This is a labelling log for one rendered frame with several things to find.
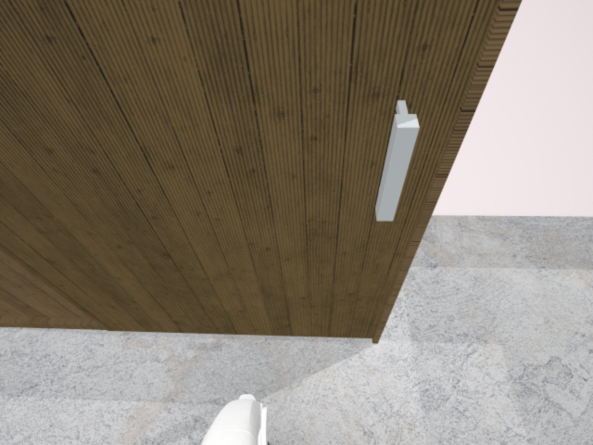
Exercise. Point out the left robot thigh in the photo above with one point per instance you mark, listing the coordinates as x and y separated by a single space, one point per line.
240 422

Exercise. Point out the handle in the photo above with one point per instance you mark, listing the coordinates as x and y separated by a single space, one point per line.
401 143

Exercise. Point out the wardrobe door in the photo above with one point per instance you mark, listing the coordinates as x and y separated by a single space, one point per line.
213 166
24 295

